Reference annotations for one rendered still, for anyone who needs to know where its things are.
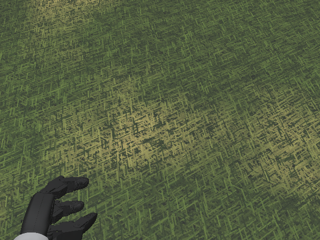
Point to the left robot hand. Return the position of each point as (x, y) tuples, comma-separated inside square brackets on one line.
[(44, 210)]

